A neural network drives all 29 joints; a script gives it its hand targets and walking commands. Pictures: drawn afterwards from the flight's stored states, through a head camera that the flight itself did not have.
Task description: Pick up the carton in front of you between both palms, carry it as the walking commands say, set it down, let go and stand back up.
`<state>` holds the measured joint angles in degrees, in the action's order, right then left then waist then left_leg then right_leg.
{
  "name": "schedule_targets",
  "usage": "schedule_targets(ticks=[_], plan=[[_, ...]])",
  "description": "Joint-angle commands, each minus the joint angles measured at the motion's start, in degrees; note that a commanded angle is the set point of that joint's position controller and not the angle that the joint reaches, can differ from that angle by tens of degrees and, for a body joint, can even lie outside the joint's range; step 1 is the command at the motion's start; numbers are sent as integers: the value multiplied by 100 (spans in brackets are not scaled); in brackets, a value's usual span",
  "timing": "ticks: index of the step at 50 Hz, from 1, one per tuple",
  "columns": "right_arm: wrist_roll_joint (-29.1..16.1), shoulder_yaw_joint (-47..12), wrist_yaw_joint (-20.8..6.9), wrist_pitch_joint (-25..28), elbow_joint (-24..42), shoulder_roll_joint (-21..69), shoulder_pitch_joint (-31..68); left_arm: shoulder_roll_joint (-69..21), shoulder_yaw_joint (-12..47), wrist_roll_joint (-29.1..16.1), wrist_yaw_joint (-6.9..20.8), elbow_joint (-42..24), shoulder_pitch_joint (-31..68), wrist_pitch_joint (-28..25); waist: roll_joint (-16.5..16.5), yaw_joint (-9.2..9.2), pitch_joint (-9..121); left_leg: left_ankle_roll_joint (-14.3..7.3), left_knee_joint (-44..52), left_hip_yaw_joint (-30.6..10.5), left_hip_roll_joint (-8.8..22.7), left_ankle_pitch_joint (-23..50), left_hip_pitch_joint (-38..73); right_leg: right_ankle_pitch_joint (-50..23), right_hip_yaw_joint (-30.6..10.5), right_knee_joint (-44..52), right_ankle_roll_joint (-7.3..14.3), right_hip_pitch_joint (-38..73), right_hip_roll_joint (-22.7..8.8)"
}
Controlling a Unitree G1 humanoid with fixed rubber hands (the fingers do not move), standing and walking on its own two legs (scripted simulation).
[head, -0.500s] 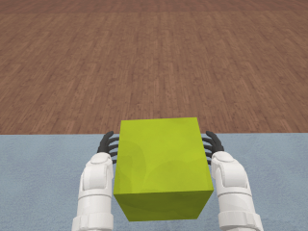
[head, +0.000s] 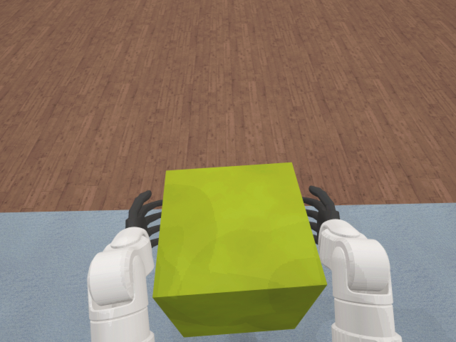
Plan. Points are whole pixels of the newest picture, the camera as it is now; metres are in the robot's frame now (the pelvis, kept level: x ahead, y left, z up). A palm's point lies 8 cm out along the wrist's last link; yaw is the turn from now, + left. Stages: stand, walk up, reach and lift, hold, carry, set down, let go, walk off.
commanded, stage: carry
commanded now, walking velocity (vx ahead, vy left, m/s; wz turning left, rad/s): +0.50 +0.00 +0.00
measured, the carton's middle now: (234, 255) +0.26 +0.01 +0.01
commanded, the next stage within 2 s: none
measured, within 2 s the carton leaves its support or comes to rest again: neither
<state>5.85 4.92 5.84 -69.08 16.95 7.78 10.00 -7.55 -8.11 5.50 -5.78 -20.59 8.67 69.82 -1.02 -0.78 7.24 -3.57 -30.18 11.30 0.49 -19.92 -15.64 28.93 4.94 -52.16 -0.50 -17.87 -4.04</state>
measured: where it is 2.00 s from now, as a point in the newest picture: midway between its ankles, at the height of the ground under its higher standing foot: (231, 150)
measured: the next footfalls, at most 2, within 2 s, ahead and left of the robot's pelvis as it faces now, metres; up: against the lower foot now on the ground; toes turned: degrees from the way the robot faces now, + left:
right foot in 0.26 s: +0.35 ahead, -0.09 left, +0.00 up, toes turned -8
left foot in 0.78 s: +0.71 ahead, +0.09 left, +0.00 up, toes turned +14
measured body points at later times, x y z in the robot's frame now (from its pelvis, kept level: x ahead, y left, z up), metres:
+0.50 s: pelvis +0.32 -0.04 +0.02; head +0.34 -0.05 +0.47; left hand +0.58 +0.15 +0.07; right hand +0.61 -0.16 +0.06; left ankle +0.31 +0.10 -0.66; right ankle +0.32 -0.09 -0.73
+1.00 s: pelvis +0.66 +0.02 +0.01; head +0.70 +0.03 +0.46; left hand +0.98 +0.17 +0.12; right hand +0.96 -0.13 +0.12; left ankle +0.67 +0.08 -0.73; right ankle +0.65 -0.11 -0.66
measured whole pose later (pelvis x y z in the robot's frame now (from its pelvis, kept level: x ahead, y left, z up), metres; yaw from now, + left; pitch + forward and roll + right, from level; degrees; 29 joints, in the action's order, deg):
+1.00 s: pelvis +0.66 +0.02 +0.01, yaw +0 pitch +4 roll -1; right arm 4.6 9.1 6.9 -73.0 27.4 8.9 16.2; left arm -9.1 -9.8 5.8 -5.3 -27.7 17.3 72.8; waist -0.6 1.7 0.2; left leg -5.0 -21.6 14.5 1.0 -11.3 -15.0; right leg 17.4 3.7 -59.7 1.7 -32.0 -5.0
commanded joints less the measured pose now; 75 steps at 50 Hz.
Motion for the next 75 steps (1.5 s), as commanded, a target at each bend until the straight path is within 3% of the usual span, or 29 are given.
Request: schedule_targets(ticks=[1,3,7,12,13,14,15,16,19,23,33,36,38,39,40,41,42,44,46,52,58,60,62,63,64,65,68,70,75], plan=[[-2225,-3776,-1329,-86,810,5003,2904,-4984,4345,-2563,1590,-249,3110,118,370,269,1185,-826,1184,-2928,2156,3301,3562,7,-221,-998,195,-3218,-151],[-2349,-3876,-1360,-125,878,5043,3005,-5082,4238,-2444,1551,-33,2854,101,450,260,1068,-481,1357,-2134,1839,3526,3371,-480,39,-274,144,-3036,-85],[-2518,-3991,-1536,-136,824,5079,2880,-5238,4138,-2095,1414,67,2491,15,776,218,782,-315,1516,-1017,1291,3864,2598,-1598,563,1284,93,-2101,233],[-2539,-4041,-1666,-75,762,4965,2803,-5242,4161,-1889,1385,44,2384,-76,1075,13,1262,143,-128,134,940,5089,1134,-2641,1334,2404,313,1409,854],[-2522,-4042,-1684,-61,744,4905,2901,-5243,4165,-1913,1407,35,2446,-84,830,-110,1536,211,-1156,166,802,4076,579,-2113,1032,2362,304,2302,542],[-2494,-4049,-1702,-60,710,4854,3005,-5169,4132,-1904,1424,77,2458,-77,-54,-204,1705,336,-2614,78,504,2434,-261,-597,-813,2825,471,2803,-615],[-2492,-4106,-1708,-89,709,4923,3035,-5127,4100,-1884,1456,268,2468,-121,-1410,-104,1822,473,-4021,-457,-311,-468,-1708,-402,-3761,3967,1361,3304,-1991],[-2437,-4071,-1699,-53,569,4957,2981,-5274,4186,-2013,1492,214,2550,-124,-856,-67,1632,287,-4724,-1091,97,-578,-2112,-741,-3608,4054,1545,3157,-2166],[-2365,-4044,-1682,124,485,5369,2912,-5739,4416,-2253,1576,99,2829,-257,96,3,1349,171,-3999,-1197,719,151,-2070,-2240,-2062,3953,1087,2114,-1619],[-2154,-4031,-1559,353,328,5694,2386,-5809,4551,-2471,1698,-34,2680,-356,-330,-5,1420,305,-2735,-803,615,463,-1821,-2620,-954,4115,887,1994,-1280],[-2239,-4159,-1347,191,1084,5033,2484,-4918,4263,-2343,1659,-459,2321,-178,-684,-66,458,246,-317,113,219,1806,-2167,-4731,196,3954,769,2697,-826],[-2305,-4074,-1387,-11,1059,4761,2525,-4678,4122,-2197,1585,-412,2262,-18,-742,-36,442,65,183,398,-17,2004,-1232,-5956,480,3457,647,2662,-794],[-2316,-4003,-1416,-94,1004,4679,2589,-4553,4099,-2196,1565,-501,2443,74,-759,104,964,28,497,757,-406,1623,346,-6437,954,1971,410,2329,-626],[-2335,-3972,-1431,-127,1086,4635,2757,-4481,4120,-2229,1557,-613,2698,105,-456,238,1334,2,487,215,35,1294,1621,-5165,874,941,282,1438,-492],[-2322,-3906,-1443,-140,1082,4518,2926,-4528,4195,-2315,1536,-831,3066,182,745,315,2095,-848,584,-2505,1774,174,3295,-3340,601,-873,61,-379,-27],[-2428,-3898,-1436,-151,1052,4611,2968,-4456,4170,-2345,1536,-921,3189,222,1666,277,2075,-1336,1594,-4318,2403,492,3546,-262,138,-2115,24,-1654,707],[-2495,-3914,-1425,-177,1241,4673,3194,-4568,4194,-2357,1510,-906,3366,228,1286,246,1864,-1303,1533,-3736,2360,1128,3328,-235,-425,-2766,177,-2039,337],[-2572,-3936,-1378,-195,1510,4805,3564,-4648,4168,-2393,1458,-1042,3570,217,322,212,1677,-889,1393,-2582,2078,2143,2547,-728,-589,-2247,355,-1964,-143],[-2614,-3926,-1339,-250,1644,4743,3829,-4667,4130,-2365,1383,-1069,3686,257,364,152,1682,-578,1602,-1840,1816,1937,2038,-1137,-481,-1471,334,-1605,-271],[-2654,-3757,-1349,-571,1237,3975,4428,-4093,4053,-2183,1185,-576,4283,491,793,225,1254,-567,1713,-822,1396,2299,2015,-1723,141,421,97,-1952,-129],[-2744,-3325,-1259,-814,40,3689,5878,-3873,3693,-2445,1138,563,5847,780,957,413,722,-502,1325,-466,1221,2832,1997,-2365,485,1537,319,-1767,130],[-2806,-3177,-1213,-862,-336,3785,6456,-3913,3451,-2519,1136,977,6392,839,1010,305,741,-383,898,-386,1242,3263,1970,-2264,561,1768,464,-1321,259],[-2882,-3021,-1174,-907,-751,3961,6973,-3984,3149,-2555,1135,1529,6677,854,580,-127,1374,-81,-828,114,858,3773,1403,-1961,982,2201,530,581,746],[-2924,-2924,-1153,-914,-932,4018,7281,-4023,2995,-2562,1135,1773,6747,844,-97,-461,1971,78,-2245,52,659,2427,478,-1393,-220,2362,624,1927,-139],[-2955,-2839,-1125,-940,-1100,4289,7551,-3893,2796,-2513,1128,1976,7042,816,-1639,-329,2662,313,-3906,-357,-139,-9,-1285,-1139,-3187,2870,1557,3446,-1735],[-2878,-2783,-1070,-922,-1182,4309,7724,-4201,2767,-2614,1131,2081,7127,799,-1835,-473,2619,260,-4928,-930,-395,-1071,-2371,-1064,-3993,3456,1842,3753,-1814],[-2858,-2553,-949,-766,-1182,4917,8490,-5028,2834,-3042,1199,1639,8381,672,-417,-400,2258,-53,-5127,-1280,194,-381,-2985,-3513,-2341,2649,1408,3213,-1354],[-2755,-2408,-844,-679,-1130,5066,8683,-5356,2827,-3209,1200,1423,8917,608,-432,-317,2459,-47,-4730,-1260,284,-146,-2821,-3247,-1876,2745,1218,3072,-1175],[-2306,-2258,-644,-537,-1210,4944,8471,-5405,2825,-3163,1148,1310,8996,531,-486,-404,2544,92,-3963,-934,279,-229,-3605,-4049,-1419,2618,1406,3533,-1143]])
